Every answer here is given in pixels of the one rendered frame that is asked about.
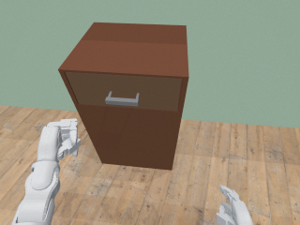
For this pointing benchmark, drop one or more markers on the drawer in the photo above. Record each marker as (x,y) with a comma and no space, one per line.
(156,93)

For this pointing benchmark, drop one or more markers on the robot right hand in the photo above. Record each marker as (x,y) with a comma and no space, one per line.
(237,214)

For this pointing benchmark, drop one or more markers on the robot left forearm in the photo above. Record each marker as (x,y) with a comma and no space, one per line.
(41,187)

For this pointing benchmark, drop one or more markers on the handle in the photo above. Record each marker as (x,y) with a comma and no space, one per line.
(122,100)

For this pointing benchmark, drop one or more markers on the robot left hand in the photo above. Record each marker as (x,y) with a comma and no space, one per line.
(51,139)

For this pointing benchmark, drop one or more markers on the cabinet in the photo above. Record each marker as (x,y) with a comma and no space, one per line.
(134,137)

